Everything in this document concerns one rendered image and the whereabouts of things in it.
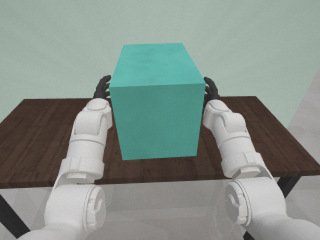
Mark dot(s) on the left robot hand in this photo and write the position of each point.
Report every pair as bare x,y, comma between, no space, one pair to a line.
101,89

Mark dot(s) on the carton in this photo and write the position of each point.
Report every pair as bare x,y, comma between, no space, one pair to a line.
157,95

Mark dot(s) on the robot right upper arm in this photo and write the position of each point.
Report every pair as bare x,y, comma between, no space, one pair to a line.
258,205

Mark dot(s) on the robot left upper arm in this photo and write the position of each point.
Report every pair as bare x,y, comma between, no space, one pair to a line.
73,212

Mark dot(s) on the robot left forearm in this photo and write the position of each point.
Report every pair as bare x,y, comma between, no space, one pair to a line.
84,160

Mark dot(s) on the right robot hand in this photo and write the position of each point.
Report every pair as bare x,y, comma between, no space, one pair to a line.
212,92

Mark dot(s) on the table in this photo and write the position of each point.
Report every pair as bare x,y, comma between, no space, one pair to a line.
35,136

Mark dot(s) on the robot right forearm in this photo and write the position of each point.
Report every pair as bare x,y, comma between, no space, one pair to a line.
239,158

